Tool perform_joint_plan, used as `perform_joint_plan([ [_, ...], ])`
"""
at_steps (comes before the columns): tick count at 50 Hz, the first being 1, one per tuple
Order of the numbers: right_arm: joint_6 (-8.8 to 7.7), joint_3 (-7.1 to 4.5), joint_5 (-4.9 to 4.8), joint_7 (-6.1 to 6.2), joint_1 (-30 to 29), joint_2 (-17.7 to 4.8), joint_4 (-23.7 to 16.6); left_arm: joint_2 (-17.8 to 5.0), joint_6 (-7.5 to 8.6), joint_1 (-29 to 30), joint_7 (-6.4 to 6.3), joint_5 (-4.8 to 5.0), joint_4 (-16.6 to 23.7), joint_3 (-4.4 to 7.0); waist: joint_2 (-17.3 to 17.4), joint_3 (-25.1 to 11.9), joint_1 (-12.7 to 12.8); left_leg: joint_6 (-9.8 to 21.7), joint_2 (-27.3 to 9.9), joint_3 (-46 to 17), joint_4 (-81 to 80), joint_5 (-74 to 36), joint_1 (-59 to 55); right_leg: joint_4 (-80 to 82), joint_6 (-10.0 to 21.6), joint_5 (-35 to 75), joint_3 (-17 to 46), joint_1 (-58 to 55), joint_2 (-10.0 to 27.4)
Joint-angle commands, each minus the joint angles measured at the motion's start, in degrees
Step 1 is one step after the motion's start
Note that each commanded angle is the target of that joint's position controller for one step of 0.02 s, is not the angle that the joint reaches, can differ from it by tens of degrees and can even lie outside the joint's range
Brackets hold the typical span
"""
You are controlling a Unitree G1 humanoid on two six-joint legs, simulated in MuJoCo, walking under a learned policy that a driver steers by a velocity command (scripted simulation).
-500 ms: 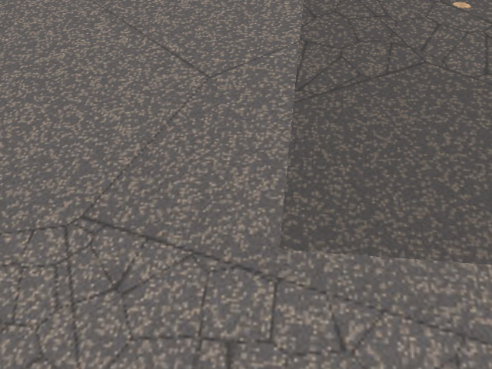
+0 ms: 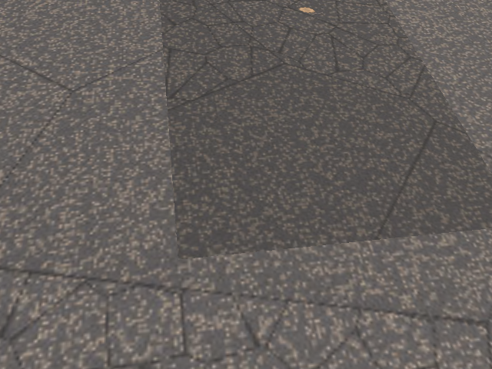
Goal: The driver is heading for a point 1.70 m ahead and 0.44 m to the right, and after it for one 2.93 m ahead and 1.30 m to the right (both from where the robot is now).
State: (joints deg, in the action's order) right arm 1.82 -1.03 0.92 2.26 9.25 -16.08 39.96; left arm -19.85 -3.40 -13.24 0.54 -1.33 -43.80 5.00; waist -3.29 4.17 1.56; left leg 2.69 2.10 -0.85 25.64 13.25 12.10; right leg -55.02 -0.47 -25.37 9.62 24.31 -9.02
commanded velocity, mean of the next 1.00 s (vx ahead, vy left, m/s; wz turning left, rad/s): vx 0.04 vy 0.00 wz -0.43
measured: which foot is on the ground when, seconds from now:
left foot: down 0.00-0.36, up 0.38-0.92, down 0.94-1.00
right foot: up 0.00-0.34, down 0.36-0.94, up 0.96-1.00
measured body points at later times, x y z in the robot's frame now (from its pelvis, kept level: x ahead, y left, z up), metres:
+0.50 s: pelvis -0.02 -0.04 +0.00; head +0.01 -0.08 +0.44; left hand +0.20 +0.19 -0.09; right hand +0.00 -0.34 -0.14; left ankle +0.00 +0.10 -0.67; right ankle -0.04 -0.11 -0.74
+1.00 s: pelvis +0.02 -0.03 +0.00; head +0.03 -0.01 +0.45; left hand +0.18 +0.19 -0.14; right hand -0.01 -0.31 -0.12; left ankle +0.02 +0.06 -0.74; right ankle -0.03 -0.11 -0.72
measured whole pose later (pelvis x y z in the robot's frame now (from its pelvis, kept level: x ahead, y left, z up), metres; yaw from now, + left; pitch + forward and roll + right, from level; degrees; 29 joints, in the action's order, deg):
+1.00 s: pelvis +0.02 -0.03 +0.00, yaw -24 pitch +0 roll +0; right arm -0.6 -1.3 1.5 1.1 15.8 -14.5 47.2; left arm -15.3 -1.0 -17.1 -0.2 -1.8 -50.1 1.5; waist -1.6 -0.1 -0.2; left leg 4.0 2.7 0.3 25.1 16.3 8.1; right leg -40.4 4.5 -22.6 6.4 16.6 -6.7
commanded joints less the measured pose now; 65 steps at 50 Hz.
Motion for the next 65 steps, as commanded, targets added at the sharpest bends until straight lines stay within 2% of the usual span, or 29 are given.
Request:
perform_joint_plan([
  [1, -0.94, -1.77, 0.25, 0.28, -3.21, -7.22, -4.56, -6.00, -0.34, -4.16, 1.21, 0.39, 1.24, 1.70, 11.47, -3.11, 0.65, 7.80, -13.86, -8.77, -9.16, -18.79, -3.57, -12.90, -2.10, 1.39, -3.25, 4.65, 2.89],
  [7, -1.36, -2.86, 0.40, 0.11, 4.28, -8.50, -1.79, -3.86, -1.02, 2.31, 1.91, 0.68, 3.10, 0.49, 11.72, -4.14, -3.54, 9.69, -16.58, -5.84, -7.01, -24.18, -12.71, -4.29, -3.55, 0.57, -6.28, 7.62, 5.56],
  [11, -1.48, -3.47, 0.64, -0.70, 3.90, -9.47, -1.26, -2.18, -1.14, 4.54, 2.34, 0.93, 4.43, -0.47, 12.50, -4.72, -3.65, 9.72, -17.97, -2.66, -5.81, -25.07, -10.06, 5.37, -2.24, -1.03, -9.41, 1.14, 7.47],
  [14, -1.30, -3.98, 0.76, -1.39, 3.50, -10.67, -0.80, -2.16, -0.91, 4.55, 2.29, 1.40, 5.20, -0.76, 14.12, -5.72, -3.37, 8.88, -18.50, -0.46, -3.38, -27.94, -7.54, 12.48, -0.60, -1.43, -12.16, -5.13, 7.17],
  [16, -0.96, -4.27, 0.29, -1.63, 3.16, -11.33, -0.49, -2.08, -0.51, 3.33, 2.16, 1.33, 5.29, -0.82, 13.80, -6.22, -2.26, 7.30, -18.69, 0.82, -0.15, -26.77, -6.27, 20.21, 0.73, 1.97, -13.24, -9.27, 6.71],
  [17, -0.69, -4.29, -0.30, -1.64, 2.54, -11.30, -0.37, -1.91, -0.03, 1.49, 1.86, 0.78, 4.78, -0.83, 12.11, -6.57, -0.58, 5.10, -17.85, 2.86, 3.55, -22.95, -3.55, 28.00, 1.63, 8.05, -13.50, -13.93, 6.11],
  [18, -0.53, -4.22, -0.30, -1.75, 4.68, -10.56, 0.33, -3.60, 0.70, 0.10, 1.19, -0.11, 4.40, -0.46, 6.48, -7.11, 0.33, 1.55, -16.09, 5.54, 10.23, -14.70, 1.67, 35.64, 2.55, 14.12, -8.49, -19.92, 7.57],
  [19, -0.04, -3.17, 0.77, -2.10, 7.47, -6.05, -1.13, -9.84, 1.52, -0.15, 0.51, -0.59, 5.31, 0.64, -10.06, -7.31, -1.59, -2.73, -9.64, 10.40, 25.35, 14.68, 15.03, 39.86, 5.79, 25.44, 12.79, -26.87, 23.28],
  [20, 1.01, -2.66, 0.73, -0.93, 1.99, -5.79, -4.43, -15.09, 1.63, -3.59, 0.67, 0.56, 5.39, 2.30, -11.48, -6.28, 2.02, -4.05, -2.22, 4.41, 33.19, 25.17, 21.20, 37.57, 15.73, 40.65, 22.28, -20.98, 31.90],
  [21, 1.65, -3.12, 0.45, -0.60, 0.70, -7.75, -3.88, -11.87, 1.64, -5.04, 0.64, 1.10, 4.35, 1.80, -4.75, -5.48, 2.24, -4.12, -4.18, 0.22, 37.89, 22.51, 21.40, 36.33, 17.50, 42.72, 17.83, -21.63, 29.05],
  [22, 1.64, -3.23, -0.26, -0.84, 0.93, -7.61, -3.10, -8.67, 1.57, -1.56, 0.33, 1.26, 4.46, 0.76, -3.27, -2.75, 0.31, -3.93, -4.91, -0.85, 38.49, 17.48, 21.84, 36.25, 16.25, 41.04, 12.84, -19.93, 25.16],
  [23, 1.21, -3.38, -0.34, -1.06, 1.68, -8.00, -2.17, -6.83, 1.36, 1.98, -0.03, 1.03, 4.94, 0.22, -2.48, -1.96, -1.37, -3.96, -5.51, -1.41, 36.54, 13.05, 21.45, 36.57, 13.63, 38.16, 9.53, -19.49, 21.08],
  [25, 1.06, -3.70, 0.79, -1.61, 3.55, -8.81, -0.99, -5.59, 1.48, 2.98, -0.64, 1.35, 5.24, -0.24, -4.05, -4.72, -1.87, -4.56, -4.68, -0.79, 37.44, 9.01, 19.92, 35.91, 12.28, 42.73, 7.34, -21.47, 17.92],
  [28, 1.62, -3.53, 0.21, -1.99, 4.24, -7.72, -0.47, -5.85, 2.03, 1.24, -0.46, 1.32, 4.58, -0.18, -1.75, -6.93, -1.76, -5.26, -4.02, -0.61, 36.51, 7.11, 19.34, 35.99, 12.10, 42.55, 7.17, -22.78, 17.66],
  [32, 2.23, -3.38, 0.16, -1.70, 2.55, -6.95, -0.19, -5.05, 2.22, -0.89, -0.76, 0.65, 3.20, -0.69, -3.07, -5.44, -0.42, -5.33, -3.86, -0.65, 30.93, 7.32, 18.84, 37.70, 12.31, 35.77, 8.97, -21.96, 17.85],
  [39, 1.86, -2.79, -0.27, -1.20, 0.90, -5.53, 0.81, -4.53, 2.51, -1.26, -1.15, -0.35, 0.71, -1.60, -2.67, -4.25, 0.07, -3.30, -2.40, -0.76, 19.46, 10.19, 10.87, 37.44, 13.11, 29.87, 11.61, -17.48, 18.34],
  [41, 1.27, -2.57, 0.19, -1.39, 1.15, -5.52, 1.15, -5.17, 2.28, -3.23, -1.13, -0.46, -0.87, -1.42, -3.14, -5.04, 0.72, -2.51, -1.21, 0.55, 16.82, 12.00, 8.33, 39.86, 13.92, 11.81, 14.24, -16.54, 17.72],
  [43, 0.38, -2.26, 0.43, -1.68, 1.15, -5.08, 1.46, -5.08, 1.92, -3.80, -0.97, -0.68, -2.10, -1.41, -3.47, -2.29, 0.51, -1.26, -0.37, 1.43, 12.21, 13.84, 6.26, 42.11, 14.56, -4.49, 17.58, -13.42, 17.62],
  [45, -0.90, -1.63, 0.34, -1.50, 5.06, -3.19, 3.33, -4.52, 1.82, -1.81, -1.04, -0.20, -2.43, -1.47, -1.17, -0.21, -2.76, 0.88, 0.37, 2.53, 0.11, 8.68, -3.42, 40.29, 13.10, -9.89, 17.09, -6.51, 15.52],
  [46, -1.77, -1.46, 0.49, -1.07, 8.05, -2.90, 4.56, -3.16, 2.19, -0.74, -1.22, 0.18, -2.21, -1.78, 0.88, -0.20, -4.68, 1.98, -0.70, 0.34, -5.81, 6.65, -11.22, 37.27, 10.94, -11.20, 15.65, -0.82, 13.26],
  [47, -2.64, -1.84, 1.06, -0.36, 12.74, -5.84, 5.68, -0.06, 3.05, 0.88, -1.21, 0.44, -1.03, -2.56, 8.10, -0.92, -6.45, 3.73, -10.06, -10.87, -11.76, 15.17, -18.93, 26.59, 7.90, -10.65, 9.43, 7.33, 9.27],
  [48, -3.11, -3.33, 0.71, -0.46, 15.86, -12.45, 6.52, 1.19, 3.93, 2.65, -1.04, 0.84, 0.35, -2.93, 16.30, -0.80, -7.46, 8.56, -21.57, -30.98, -19.84, 29.78, -20.42, 13.16, 5.61, -5.50, -3.05, 15.74, 0.72],
  [49, -3.33, -3.88, 0.76, -0.79, 15.46, -12.44, 8.05, -3.48, 4.47, 5.72, -1.05, -1.24, 0.82, -1.81, 9.05, 5.76, -6.48, 11.08, -23.79, -33.12, -20.74, 30.74, -13.39, 6.88, 5.02, -1.68, -2.32, 18.51, 4.47],
  [51, -4.31, -2.75, -0.09, -1.63, 9.93, -7.60, 7.20, -3.11, 5.17, 1.27, 0.48, -0.98, -1.74, -1.64, 7.92, 6.08, -2.00, 9.36, -18.46, -25.27, -20.76, 24.11, -12.06, 2.99, 3.67, 5.28, -3.29, 16.72, 7.80],
  [54, -5.76, -2.13, -0.13, -2.23, 11.77, -4.95, 8.68, -1.35, 5.18, 2.34, 1.88, -1.44, -2.78, -1.90, 9.28, 2.88, -2.49, 8.26, -13.76, -15.45, -20.67, 7.19, -13.72, -0.98, 2.08, 11.86, -7.58, 16.34, 9.63],
  [57, -6.34, -2.10, -0.31, -2.56, 16.53, -4.37, 11.35, 0.41, 5.06, 7.42, 2.19, -1.26, -1.37, -2.47, 8.53, 2.72, -3.97, 8.53, -12.63, -10.96, -19.85, -5.74, -15.54, 0.19, 0.96, 15.13, -10.42, 19.65, 11.17],
  [61, -6.50, -1.82, -0.16, -2.36, 19.91, -4.05, 13.64, 2.24, 5.14, 15.28, 2.49, -1.07, 1.30, -3.46, 8.91, 3.30, -5.77, 8.21, -11.34, -7.11, -18.54, -18.44, -14.25, 9.50, 0.22, 17.92, -13.75, 17.37, 10.77],
  [63, -6.62, -1.79, 0.01, -2.17, 21.21, -4.59, 14.63, 2.77, 5.28, 18.20, 2.58, -0.77, 2.35, -3.89, 9.39, 3.48, -6.35, 8.16, -11.80, -6.12, -17.70, -23.30, -13.88, 15.10, 0.94, 18.59, -14.85, 13.94, 9.93],
  [65, -6.67, -1.83, 0.15, -1.95, 21.26, -5.29, 15.33, 2.23, 5.38, 18.71, 2.35, -0.58, 2.82, -3.91, 9.96, 3.34, -5.65, 7.85, -13.28, -5.92, -16.57, -28.42, -14.47, 19.05, 2.61, 18.17, -15.21, 10.02, 9.21],
])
